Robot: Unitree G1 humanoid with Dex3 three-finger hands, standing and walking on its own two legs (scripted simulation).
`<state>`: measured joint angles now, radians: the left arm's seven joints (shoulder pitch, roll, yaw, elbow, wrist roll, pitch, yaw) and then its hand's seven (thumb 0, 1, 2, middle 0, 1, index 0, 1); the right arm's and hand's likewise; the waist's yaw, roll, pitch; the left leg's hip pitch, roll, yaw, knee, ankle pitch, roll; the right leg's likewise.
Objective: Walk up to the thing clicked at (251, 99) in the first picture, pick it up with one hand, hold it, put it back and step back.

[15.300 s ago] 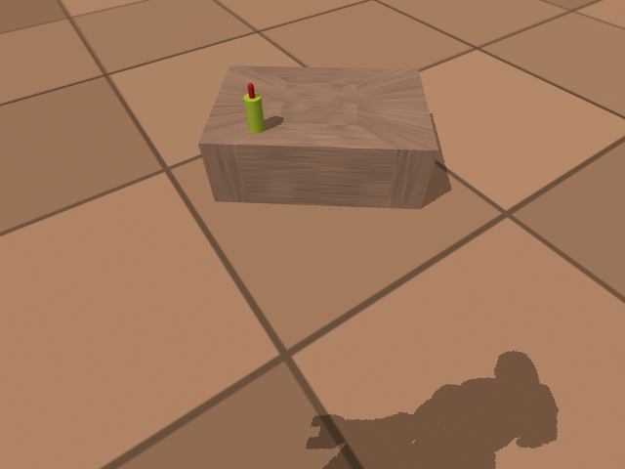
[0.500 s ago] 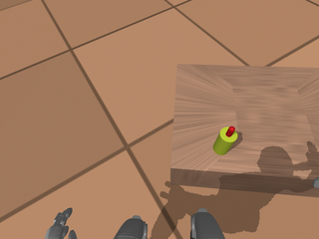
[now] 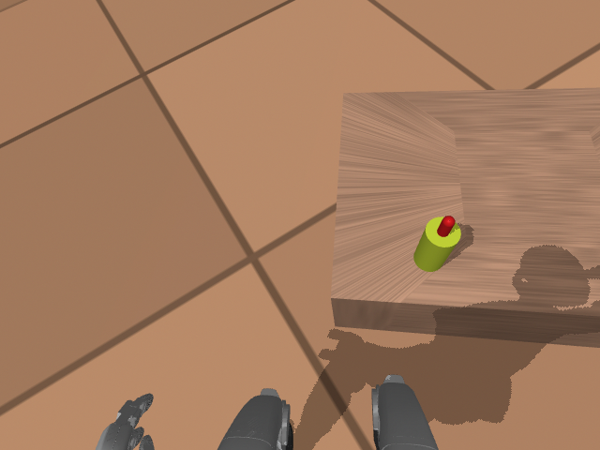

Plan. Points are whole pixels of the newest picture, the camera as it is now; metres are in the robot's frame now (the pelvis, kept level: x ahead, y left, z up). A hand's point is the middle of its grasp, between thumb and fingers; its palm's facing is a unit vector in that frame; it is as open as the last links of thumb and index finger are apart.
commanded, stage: go down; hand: right
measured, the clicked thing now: (438, 240) +0.48 -0.22 -0.27
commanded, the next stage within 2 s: approach in 0.46 s
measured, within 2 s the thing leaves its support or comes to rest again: neither
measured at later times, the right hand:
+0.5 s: hand out of the picture +0.37 -0.41 +0.01, palm faces +0.21 +0.97 -0.12, open 16.9 cm
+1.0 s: hand (567, 232) +0.43 -0.37 -0.11, palm faces +0.15 +0.99 -0.01, open 17.2 cm
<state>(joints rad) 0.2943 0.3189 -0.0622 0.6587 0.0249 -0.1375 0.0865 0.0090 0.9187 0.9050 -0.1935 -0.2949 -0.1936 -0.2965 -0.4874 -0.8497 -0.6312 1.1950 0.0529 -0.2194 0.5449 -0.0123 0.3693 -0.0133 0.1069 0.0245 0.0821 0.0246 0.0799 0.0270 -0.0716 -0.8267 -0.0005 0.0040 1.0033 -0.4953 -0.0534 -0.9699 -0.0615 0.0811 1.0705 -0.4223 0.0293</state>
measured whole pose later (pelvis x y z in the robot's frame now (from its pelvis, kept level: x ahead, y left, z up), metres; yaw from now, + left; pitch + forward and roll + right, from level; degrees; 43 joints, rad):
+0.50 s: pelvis +0.00 -0.01 +0.00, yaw +1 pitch +19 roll +5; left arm 0.31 0.31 -0.08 0.66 0.02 -0.10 0.04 0.01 0.92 0.92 -0.19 -0.30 -0.19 -0.30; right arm -0.55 -0.88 -0.66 1.22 0.06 -0.27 0.55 -0.01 0.39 -0.01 0.11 0.02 0.08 0.02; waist 0.09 0.03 -0.08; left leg -0.85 0.00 0.00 1.00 -0.49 -0.06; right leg -1.01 -0.06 0.08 1.10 -0.44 0.01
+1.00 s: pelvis -0.03 -0.01 -0.14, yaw +5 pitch +33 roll +8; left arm 0.21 0.34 -0.14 0.60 0.06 -0.13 0.03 0.01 0.88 0.93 -0.18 -0.28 -0.17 -0.30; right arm -0.76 -0.90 -0.76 1.29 0.21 -0.59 0.67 -0.01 0.46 -0.01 0.10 0.02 0.08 0.02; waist 0.15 0.03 -0.16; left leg -1.49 -0.04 0.01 1.60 -0.69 -0.07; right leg -1.66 -0.07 0.13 1.67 -0.60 0.02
